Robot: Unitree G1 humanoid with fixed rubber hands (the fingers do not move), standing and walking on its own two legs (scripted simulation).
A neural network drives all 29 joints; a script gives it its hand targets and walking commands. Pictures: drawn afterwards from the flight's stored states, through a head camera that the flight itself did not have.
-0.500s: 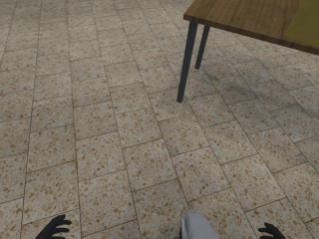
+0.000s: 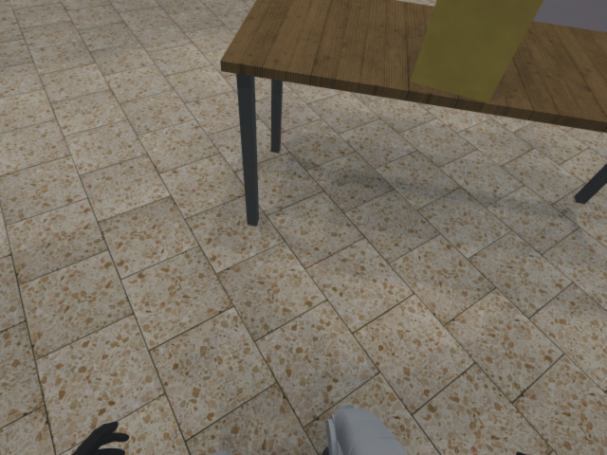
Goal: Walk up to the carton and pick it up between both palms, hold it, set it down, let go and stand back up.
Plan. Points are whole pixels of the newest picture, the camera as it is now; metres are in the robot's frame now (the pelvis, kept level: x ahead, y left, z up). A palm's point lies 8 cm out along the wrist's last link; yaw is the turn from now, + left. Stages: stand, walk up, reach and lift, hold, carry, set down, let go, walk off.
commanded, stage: walk up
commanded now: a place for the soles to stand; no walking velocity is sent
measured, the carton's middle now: (473, 24) +1.00 -0.42 +0.10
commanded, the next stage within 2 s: none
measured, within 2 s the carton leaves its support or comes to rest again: neither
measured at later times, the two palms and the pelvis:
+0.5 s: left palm (154, 339) +0.31 +0.24 -0.13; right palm (558, 443) +0.14 -0.35 -0.09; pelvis +0.15 -0.04 -0.01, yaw -9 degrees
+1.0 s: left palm (229, 254) +0.46 +0.13 -0.12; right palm (572, 403) +0.20 -0.42 -0.13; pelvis +0.27 -0.12 -0.02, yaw -18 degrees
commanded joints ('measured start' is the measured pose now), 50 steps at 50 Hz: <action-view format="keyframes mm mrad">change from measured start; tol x32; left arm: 1 -169 175 125 -113 1 -60 -11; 8 289 376 195 27 -17 -88 39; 24 -172 174 101 -120 -1 -68 45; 50 138 335 153 -3 -50 -92 51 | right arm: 1 147 -412 -153 -71 -28 -35 -10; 11 -51 -320 -89 -145 24 -7 18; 24 492 -363 -164 28 -22 -35 -2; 50 65 -343 -89 -123 17 -12 -8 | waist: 1 -84 223 -116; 6 73 171 -175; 8 181 -361 -256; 23 -155 29 -118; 25 -187 490 -131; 45 41 208 -39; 48 170 -371 -248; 50 105 -73 -199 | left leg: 1 294 311 -275 -358 420 223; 10 -471 -63 -194 516 -85 49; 20 -299 -5 -185 187 -21 49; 23 235 -65 -114 -30 141 81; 27 221 350 -1006 -660 -454 101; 35 301 245 -452 -332 563 142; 45 -119 312 -337 -256 308 221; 50 -515 -69 -217 619 -78 68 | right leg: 1 -242 -85 -50 -105 21 20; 7 585 31 -101 -383 84 -65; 8 653 -168 408 -605 -52 -143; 21 135 -228 453 -612 -359 -230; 25 -441 140 78 207 -162 -46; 40 -248 -122 -31 -44 50 2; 46 307 -42 -120 -297 93 -66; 50 506 -319 690 -733 -242 -235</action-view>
